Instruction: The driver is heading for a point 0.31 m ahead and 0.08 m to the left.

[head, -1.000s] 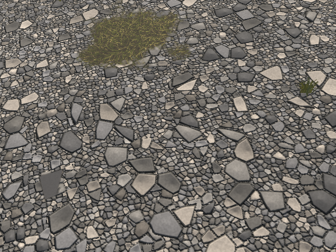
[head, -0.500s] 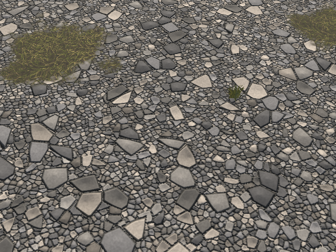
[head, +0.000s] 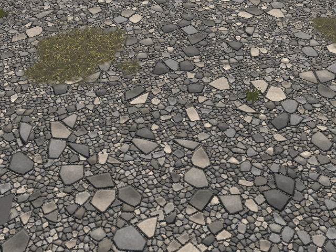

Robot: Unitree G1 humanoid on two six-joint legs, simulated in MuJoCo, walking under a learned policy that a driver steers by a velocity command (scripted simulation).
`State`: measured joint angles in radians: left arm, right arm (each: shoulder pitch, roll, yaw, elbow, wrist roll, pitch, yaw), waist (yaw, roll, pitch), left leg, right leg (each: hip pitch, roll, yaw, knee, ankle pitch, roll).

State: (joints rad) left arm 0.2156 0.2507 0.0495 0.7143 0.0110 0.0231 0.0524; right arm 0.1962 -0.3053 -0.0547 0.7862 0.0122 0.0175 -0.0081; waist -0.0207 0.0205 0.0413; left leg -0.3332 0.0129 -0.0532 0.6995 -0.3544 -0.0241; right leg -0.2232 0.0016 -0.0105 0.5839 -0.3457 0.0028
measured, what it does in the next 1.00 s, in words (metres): walks ahead, turning left: right foot, then left foot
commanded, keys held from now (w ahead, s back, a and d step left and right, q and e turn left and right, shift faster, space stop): q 0.04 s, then w+q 0.36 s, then no key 0.60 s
